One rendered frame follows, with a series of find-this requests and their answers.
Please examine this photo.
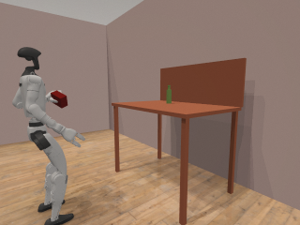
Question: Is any robot left thigh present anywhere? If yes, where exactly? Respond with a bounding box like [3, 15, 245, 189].
[43, 148, 57, 174]

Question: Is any robot right forearm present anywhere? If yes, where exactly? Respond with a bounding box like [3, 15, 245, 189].
[29, 104, 65, 134]

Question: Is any right robot hand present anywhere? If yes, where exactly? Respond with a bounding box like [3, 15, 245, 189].
[61, 128, 85, 148]

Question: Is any left robot upper arm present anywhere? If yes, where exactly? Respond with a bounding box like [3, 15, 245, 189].
[12, 87, 23, 109]

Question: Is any right robot upper arm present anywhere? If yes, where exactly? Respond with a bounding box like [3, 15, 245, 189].
[25, 75, 42, 114]

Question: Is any robot left forearm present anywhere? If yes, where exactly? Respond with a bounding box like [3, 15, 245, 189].
[45, 96, 50, 103]

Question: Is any left robot hand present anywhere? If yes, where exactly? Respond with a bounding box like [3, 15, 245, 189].
[47, 90, 62, 103]

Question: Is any humanoid robot torso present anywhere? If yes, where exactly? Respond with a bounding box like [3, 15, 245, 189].
[19, 72, 48, 142]

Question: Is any sponge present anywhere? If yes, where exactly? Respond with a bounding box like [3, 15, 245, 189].
[51, 90, 68, 108]

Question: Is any table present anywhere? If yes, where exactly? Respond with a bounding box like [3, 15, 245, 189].
[112, 58, 247, 225]

